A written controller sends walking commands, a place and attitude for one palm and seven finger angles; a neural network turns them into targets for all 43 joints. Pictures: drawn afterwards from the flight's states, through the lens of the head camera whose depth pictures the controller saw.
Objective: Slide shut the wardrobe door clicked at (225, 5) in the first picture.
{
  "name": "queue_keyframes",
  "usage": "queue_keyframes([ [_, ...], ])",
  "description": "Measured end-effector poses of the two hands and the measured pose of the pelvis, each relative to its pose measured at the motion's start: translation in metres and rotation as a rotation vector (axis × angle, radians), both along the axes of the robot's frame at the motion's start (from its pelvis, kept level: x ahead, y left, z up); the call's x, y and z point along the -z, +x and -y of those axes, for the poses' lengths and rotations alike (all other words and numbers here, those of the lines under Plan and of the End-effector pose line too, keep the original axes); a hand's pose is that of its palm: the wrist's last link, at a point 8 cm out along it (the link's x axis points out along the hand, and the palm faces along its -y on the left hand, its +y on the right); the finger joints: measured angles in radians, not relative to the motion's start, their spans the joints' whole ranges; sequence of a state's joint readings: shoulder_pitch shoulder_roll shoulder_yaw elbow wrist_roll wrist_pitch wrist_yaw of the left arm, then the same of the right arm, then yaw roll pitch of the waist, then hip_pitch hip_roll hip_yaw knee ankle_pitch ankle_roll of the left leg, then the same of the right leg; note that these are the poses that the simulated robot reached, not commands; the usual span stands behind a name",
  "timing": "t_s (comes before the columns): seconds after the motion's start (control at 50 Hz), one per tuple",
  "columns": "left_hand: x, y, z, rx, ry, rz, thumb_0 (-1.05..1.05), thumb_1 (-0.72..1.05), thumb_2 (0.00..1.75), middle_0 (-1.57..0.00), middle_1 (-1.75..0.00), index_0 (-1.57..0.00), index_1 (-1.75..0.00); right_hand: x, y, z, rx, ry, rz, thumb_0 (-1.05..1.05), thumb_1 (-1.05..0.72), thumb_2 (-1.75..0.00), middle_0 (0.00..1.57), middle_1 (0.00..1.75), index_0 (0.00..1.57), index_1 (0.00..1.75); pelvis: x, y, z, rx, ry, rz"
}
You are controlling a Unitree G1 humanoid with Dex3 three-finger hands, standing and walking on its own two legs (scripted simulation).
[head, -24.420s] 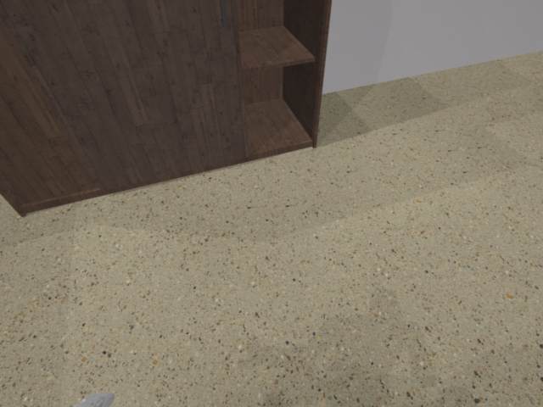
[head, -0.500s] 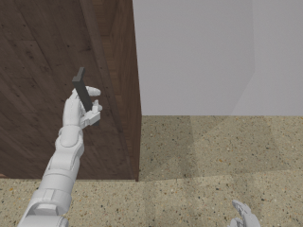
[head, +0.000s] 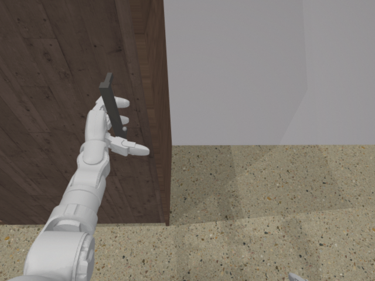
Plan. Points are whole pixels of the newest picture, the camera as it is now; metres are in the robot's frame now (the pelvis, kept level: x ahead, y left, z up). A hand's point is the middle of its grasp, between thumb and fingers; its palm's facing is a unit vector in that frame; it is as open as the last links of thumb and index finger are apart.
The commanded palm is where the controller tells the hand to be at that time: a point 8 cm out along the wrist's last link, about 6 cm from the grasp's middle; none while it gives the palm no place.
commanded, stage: loosen the grip on the handle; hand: left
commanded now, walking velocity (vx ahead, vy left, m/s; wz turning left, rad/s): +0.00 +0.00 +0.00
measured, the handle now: (116, 112) +0.47 +0.17 +0.10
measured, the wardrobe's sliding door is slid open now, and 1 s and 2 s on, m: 0.00 0.00 0.00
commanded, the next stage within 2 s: slip the hand off the handle in 0.08 s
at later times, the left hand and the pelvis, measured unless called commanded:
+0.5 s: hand (119, 129) +0.43 +0.16 +0.09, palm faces +0.12 -0.98 -0.17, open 13.7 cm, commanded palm +0.39 +0.24 +0.10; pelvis +0.02 +0.01 +0.00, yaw +0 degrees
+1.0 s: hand (87, 142) +0.39 +0.23 +0.08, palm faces +0.17 -0.97 -0.16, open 14.5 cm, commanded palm +0.35 +0.27 +0.10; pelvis +0.04 +0.01 +0.00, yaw +1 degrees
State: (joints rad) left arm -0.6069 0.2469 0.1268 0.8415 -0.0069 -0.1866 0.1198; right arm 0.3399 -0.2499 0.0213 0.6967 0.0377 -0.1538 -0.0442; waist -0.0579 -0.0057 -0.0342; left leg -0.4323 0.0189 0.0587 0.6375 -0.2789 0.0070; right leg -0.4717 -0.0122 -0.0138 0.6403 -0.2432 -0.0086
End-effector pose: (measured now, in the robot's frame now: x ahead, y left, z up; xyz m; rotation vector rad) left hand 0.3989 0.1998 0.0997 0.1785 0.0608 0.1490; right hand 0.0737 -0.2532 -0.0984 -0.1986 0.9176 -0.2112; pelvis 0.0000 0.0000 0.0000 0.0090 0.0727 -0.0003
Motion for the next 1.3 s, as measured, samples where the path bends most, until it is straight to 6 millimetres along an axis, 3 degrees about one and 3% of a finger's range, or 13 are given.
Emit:
queue_keyframes([
  [0.12,0.002,-0.001,-0.001,0.013,-0.007,0.018,0.0,-0.52,0.22,-0.33,-1.24,-0.38,-1.26,0.002,0.006,-0.009,-0.011,0.004,-0.029,0.01,-0.91,-0.9,0.2,0.3,0.21,0.3,-0.001,0.009,-0.007,-0.002,-0.005,-0.002],
  [0.36,0.001,-0.001,-0.003,0.02,-0.01,0.01,-0.01,-0.55,0.2,-0.35,-1.22,-0.4,-1.24,-0.007,0.053,-0.017,-0.048,0.0,0.045,0.01,-0.91,-0.9,0.2,0.3,0.21,0.3,-0.002,0.019,-0.009,-0.007,-0.009,-0.007],
  [0.48,0.001,0.0,-0.009,0.021,-0.012,-0.001,-0.01,-0.55,0.2,-0.36,-1.21,-0.42,-1.24,-0.012,0.067,-0.016,-0.048,-0.005,0.072,0.01,-0.91,-0.9,0.2,0.3,0.21,0.3,-0.002,0.021,-0.006,-0.005,-0.008,-0.005],
  [0.62,0.005,-0.003,-0.036,-0.033,-0.003,-0.019,-0.01,-0.55,0.2,-0.34,-1.19,-0.42,-1.24,-0.011,0.067,-0.009,-0.036,-0.015,0.052,0.01,-0.91,-0.9,0.2,0.3,0.21,0.3,-0.002,0.024,-0.001,-0.007,-0.01,-0.008],
  [0.84,0.003,-0.011,-0.082,-0.062,-0.003,-0.009,-0.01,-0.55,0.2,-0.28,-1.16,-0.34,-1.2,0.0,0.05,0.004,-0.02,-0.032,-0.037,0.01,-0.91,-0.9,0.2,0.3,0.21,0.3,0.0,0.031,0.0,-0.02,-0.019,-0.03],
  [1.02,0.013,-0.039,-0.077,-0.027,-0.02,0.001,-0.01,-0.55,0.2,-0.26,-1.15,-0.27,-1.16,-0.003,0.064,0.0,-0.023,-0.016,0.005,0.01,-0.91,-0.9,0.2,0.3,0.2,0.3,0.0,0.04,-0.006,-0.011,-0.02,-0.027],
  [1.3,0.006,-0.097,-0.078,-0.054,-0.006,0.021,-0.01,-0.55,0.2,-0.26,-1.15,-0.25,-1.16,-0.024,0.137,-0.033,-0.138,0.022,0.233,0.01,-0.91,-0.9,0.2,0.3,0.21,0.3,-0.001,0.045,-0.008,-0.03,-0.023,0.013],
])
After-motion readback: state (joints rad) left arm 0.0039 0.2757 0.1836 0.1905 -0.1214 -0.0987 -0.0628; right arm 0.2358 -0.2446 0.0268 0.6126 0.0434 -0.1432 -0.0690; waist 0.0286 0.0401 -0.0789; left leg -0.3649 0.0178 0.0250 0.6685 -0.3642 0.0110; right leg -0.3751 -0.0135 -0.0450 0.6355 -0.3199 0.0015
